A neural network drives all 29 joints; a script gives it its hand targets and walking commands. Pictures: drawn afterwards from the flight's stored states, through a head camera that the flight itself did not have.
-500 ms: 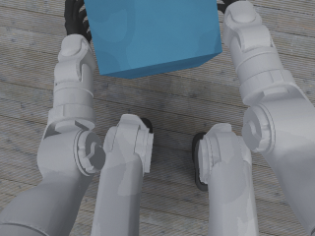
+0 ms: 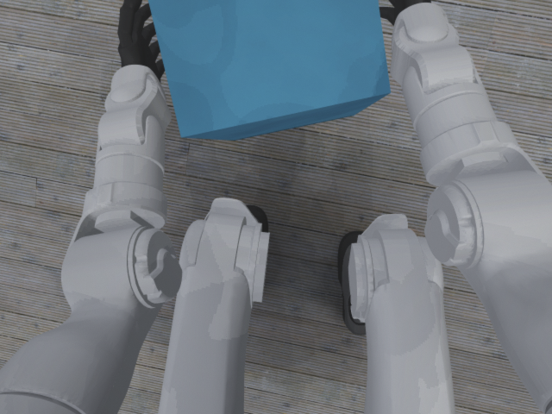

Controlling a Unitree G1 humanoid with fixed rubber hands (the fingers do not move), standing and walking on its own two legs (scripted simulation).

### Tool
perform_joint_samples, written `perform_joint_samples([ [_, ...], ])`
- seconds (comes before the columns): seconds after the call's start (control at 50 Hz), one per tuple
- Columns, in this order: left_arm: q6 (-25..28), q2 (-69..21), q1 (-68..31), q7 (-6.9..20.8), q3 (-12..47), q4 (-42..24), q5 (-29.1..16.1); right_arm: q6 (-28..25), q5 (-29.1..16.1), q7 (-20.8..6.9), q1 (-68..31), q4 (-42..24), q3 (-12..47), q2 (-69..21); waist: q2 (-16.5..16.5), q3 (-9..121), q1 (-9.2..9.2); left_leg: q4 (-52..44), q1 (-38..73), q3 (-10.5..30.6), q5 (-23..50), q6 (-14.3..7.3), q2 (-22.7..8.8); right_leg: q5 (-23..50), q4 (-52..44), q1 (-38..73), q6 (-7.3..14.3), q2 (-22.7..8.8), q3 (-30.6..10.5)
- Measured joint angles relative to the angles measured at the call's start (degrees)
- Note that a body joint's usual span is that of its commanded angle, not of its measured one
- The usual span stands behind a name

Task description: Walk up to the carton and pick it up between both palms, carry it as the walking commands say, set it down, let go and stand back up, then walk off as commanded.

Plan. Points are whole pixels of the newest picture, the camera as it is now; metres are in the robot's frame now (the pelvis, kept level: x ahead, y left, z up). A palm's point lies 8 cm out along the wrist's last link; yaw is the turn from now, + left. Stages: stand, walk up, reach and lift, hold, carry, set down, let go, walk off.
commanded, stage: set down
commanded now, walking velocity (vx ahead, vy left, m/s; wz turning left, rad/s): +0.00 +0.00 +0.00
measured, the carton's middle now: (278, 66) +0.50 +0.07 -0.24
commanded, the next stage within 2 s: none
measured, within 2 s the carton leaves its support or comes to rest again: neither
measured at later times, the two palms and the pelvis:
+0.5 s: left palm (144, 68) +0.47 +0.23 -0.15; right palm (410, 11) +0.55 -0.08 -0.16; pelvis +0.00 +0.00 +0.00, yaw +0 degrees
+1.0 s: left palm (134, 74) +0.47 +0.24 -0.17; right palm (420, 22) +0.54 -0.10 -0.18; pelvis +0.00 +0.00 +0.00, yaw +1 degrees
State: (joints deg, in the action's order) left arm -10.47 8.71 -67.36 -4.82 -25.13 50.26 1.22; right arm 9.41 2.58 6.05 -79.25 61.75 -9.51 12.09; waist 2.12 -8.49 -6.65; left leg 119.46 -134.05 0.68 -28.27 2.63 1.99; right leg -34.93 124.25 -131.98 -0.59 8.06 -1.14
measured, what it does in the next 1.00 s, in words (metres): stands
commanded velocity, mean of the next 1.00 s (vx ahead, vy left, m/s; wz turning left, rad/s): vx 0.00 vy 0.00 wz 0.00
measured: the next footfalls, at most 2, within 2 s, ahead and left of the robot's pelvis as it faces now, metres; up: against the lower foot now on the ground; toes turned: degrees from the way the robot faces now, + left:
none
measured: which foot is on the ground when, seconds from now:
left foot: down 0.00-1.00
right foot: down 0.00-1.00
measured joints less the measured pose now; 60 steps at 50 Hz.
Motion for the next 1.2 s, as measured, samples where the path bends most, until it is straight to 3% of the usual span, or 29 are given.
perform_joint_samples([
  [0.48,1.41,0.11,-1.34,1.38,-1.07,1.95,0.91,-1.0,1.04,-0.78,-0.88,1.67,-0.7,0.7,0.13,-1.6,-0.19,0.48,0.79,0.01,0.05,0.43,0.0,0.13,0.8,0.46,0.42,-0.03,0.12],
  [0.66,4.27,0.38,-2.29,1.13,-0.8,4.43,0.07,-2.61,-0.78,-1.38,-1.64,3.1,1.3,2.11,-0.19,-3.03,-0.31,0.58,1.44,-0.19,0.35,0.46,0.08,0.31,1.07,1.08,0.25,-0.11,-0.06],
  [0.9,10.58,3.61,-4.79,-1.78,5.99,11.65,-7.61,-5.46,-8.88,0.22,-0.84,2.79,10.18,5.71,-1.16,-6.68,-0.04,-0.47,2.84,-0.96,0.83,-0.12,0.26,0.35,0.31,2.66,-0.48,-0.42,-0.92],
  [1.2,11.08,7.2,-1.23,-0.87,7.71,9.57,-11.73,-5.55,-10.6,-1.79,1.31,-0.13,10.21,10.25,-1.66,-4.62,-0.05,0.0,1.61,-1.72,-0.04,-1.19,0.17,-0.91,0.5,2.02,-1.26,-0.59,-1.59],
])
